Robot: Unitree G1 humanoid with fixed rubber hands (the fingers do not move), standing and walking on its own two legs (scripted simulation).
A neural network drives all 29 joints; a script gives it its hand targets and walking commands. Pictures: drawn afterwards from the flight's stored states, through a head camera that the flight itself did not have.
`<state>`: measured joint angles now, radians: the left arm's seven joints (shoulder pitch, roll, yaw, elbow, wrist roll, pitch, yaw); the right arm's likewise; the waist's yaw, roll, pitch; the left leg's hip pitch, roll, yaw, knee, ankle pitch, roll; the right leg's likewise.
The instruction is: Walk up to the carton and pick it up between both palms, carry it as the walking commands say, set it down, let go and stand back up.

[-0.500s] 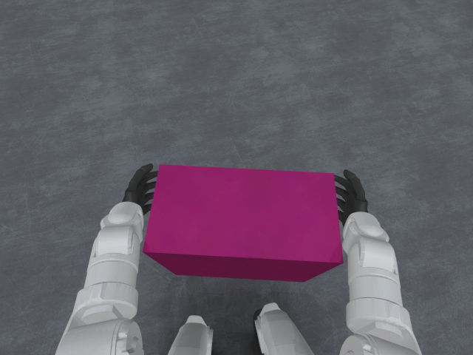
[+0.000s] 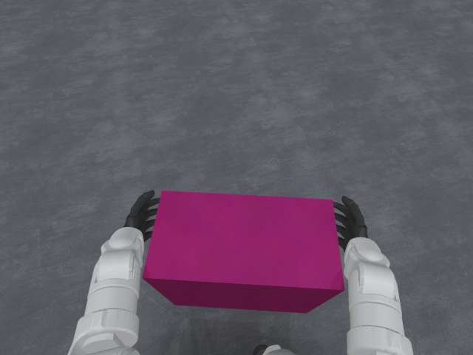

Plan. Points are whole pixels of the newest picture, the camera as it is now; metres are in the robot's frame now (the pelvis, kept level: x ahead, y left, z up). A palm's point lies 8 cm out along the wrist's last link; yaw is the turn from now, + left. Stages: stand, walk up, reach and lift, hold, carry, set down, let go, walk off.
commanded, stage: reach and lift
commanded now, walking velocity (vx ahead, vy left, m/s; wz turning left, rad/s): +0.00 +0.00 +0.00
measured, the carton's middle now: (243, 259) +0.30 -0.03 -0.11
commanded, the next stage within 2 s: none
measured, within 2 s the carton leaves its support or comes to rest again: neither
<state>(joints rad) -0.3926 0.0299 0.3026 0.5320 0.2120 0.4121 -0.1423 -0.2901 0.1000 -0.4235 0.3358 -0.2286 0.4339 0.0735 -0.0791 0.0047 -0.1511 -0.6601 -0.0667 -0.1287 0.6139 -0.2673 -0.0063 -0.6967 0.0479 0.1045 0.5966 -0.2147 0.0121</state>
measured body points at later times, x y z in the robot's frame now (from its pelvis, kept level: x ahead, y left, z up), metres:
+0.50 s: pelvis +0.01 +0.00 +0.03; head +0.01 +0.00 +0.48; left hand +0.34 +0.17 +0.03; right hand +0.29 -0.22 +0.03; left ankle +0.00 +0.12 -0.72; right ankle +0.03 -0.12 -0.72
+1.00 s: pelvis +0.02 +0.00 +0.03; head -0.01 +0.01 +0.48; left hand +0.32 +0.18 +0.06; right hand +0.29 -0.21 +0.07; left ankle +0.00 +0.12 -0.72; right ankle +0.03 -0.12 -0.72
